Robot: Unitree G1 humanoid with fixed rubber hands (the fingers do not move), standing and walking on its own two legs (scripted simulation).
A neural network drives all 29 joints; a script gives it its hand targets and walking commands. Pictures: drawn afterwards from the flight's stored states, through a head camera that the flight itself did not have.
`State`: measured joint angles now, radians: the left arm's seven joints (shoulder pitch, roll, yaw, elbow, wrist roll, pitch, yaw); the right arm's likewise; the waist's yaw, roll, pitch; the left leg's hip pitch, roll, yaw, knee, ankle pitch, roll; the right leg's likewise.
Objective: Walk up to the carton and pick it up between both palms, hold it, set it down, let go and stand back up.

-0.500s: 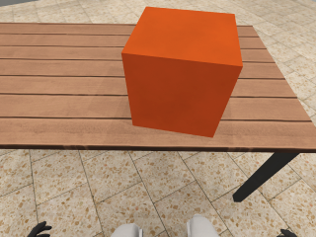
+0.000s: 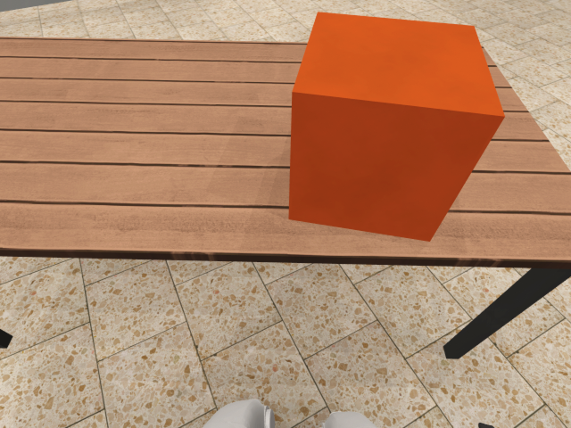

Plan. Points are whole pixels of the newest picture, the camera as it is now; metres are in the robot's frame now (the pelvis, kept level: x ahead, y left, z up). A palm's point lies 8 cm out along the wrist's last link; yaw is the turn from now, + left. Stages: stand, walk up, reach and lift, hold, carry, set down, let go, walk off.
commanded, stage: walk up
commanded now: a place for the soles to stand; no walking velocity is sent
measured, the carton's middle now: (374, 129) +0.57 -0.15 +0.08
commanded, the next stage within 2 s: none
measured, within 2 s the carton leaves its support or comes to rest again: neither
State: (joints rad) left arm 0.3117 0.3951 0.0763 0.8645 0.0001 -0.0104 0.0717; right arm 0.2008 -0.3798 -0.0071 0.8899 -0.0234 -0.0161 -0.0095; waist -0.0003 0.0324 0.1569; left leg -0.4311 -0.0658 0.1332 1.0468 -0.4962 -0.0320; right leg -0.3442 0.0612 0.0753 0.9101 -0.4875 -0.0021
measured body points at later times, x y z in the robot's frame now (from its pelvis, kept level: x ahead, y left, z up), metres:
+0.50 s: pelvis +0.01 -0.05 +0.00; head +0.05 -0.03 +0.44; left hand +0.10 +0.26 -0.14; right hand +0.06 -0.38 -0.11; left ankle +0.02 +0.09 -0.69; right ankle +0.05 -0.19 -0.68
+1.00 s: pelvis +0.04 -0.11 +0.00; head +0.09 -0.11 +0.45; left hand +0.20 +0.19 -0.11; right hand +0.08 -0.44 -0.12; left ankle +0.06 +0.04 -0.69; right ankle +0.06 -0.20 -0.69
